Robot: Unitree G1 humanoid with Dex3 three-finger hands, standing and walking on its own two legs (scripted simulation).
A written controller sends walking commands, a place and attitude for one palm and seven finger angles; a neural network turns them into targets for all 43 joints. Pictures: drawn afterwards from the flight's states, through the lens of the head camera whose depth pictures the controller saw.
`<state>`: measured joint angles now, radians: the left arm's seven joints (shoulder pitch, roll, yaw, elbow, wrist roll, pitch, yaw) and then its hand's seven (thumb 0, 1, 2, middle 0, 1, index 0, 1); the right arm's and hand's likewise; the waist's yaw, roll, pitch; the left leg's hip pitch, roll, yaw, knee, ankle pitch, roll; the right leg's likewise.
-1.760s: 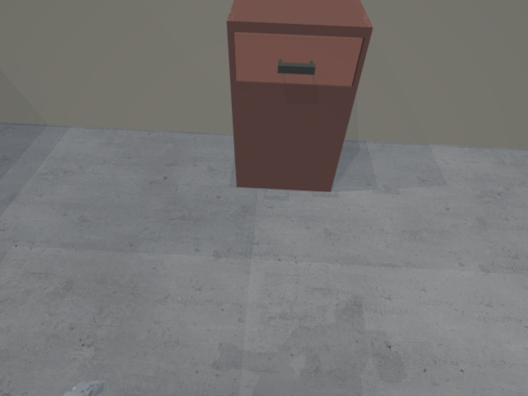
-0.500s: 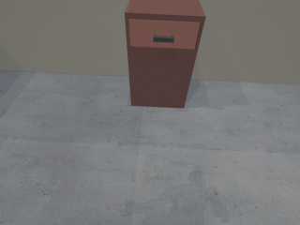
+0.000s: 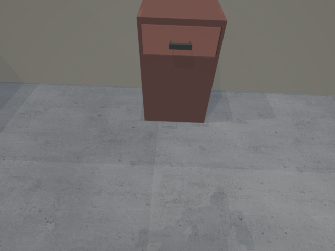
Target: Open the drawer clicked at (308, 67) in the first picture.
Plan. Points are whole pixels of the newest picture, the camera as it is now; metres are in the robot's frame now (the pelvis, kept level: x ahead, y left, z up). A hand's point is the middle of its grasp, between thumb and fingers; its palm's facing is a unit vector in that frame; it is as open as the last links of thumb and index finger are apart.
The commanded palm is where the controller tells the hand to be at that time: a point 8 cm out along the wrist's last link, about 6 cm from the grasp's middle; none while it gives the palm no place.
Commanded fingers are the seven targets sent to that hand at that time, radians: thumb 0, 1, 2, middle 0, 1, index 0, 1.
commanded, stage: walk to a spot facing it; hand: left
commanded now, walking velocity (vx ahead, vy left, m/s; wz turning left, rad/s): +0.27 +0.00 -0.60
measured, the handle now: (180, 44) +1.22 +0.01 -0.07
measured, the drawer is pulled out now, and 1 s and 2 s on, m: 0.00 0.00 0.00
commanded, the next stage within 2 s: none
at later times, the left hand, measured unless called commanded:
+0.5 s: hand out of the picture +0.09 +0.15 -0.17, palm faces -0.16 -0.97 -0.16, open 7.4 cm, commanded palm none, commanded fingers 0.00 0.90 0.90 -0.20 -0.30 -0.20 -0.30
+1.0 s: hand (158, 143) +0.53 +0.07 -0.15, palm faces -0.58 -0.79 -0.21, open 7.4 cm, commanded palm none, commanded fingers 0.00 0.90 0.90 -0.20 -0.30 -0.20 -0.30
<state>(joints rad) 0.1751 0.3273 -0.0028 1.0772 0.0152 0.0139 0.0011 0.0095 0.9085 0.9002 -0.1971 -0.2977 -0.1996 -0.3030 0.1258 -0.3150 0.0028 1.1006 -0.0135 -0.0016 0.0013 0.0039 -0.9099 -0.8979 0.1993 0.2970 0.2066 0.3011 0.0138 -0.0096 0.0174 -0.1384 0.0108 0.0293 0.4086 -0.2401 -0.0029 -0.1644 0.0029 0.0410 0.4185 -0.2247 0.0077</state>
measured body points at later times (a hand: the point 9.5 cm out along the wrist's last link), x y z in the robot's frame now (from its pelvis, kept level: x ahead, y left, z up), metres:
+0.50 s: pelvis +0.11 -0.02 +0.00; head +0.13 -0.02 +0.45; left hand +0.10 +0.21 -0.15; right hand +0.15 -0.28 -0.14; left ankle +0.22 +0.10 -0.68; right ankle +0.03 -0.11 -0.74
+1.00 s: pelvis +0.30 -0.02 +0.00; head +0.32 -0.03 +0.45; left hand +0.56 +0.11 -0.13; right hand +0.11 -0.20 -0.14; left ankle +0.30 +0.09 -0.74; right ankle +0.31 -0.20 -0.69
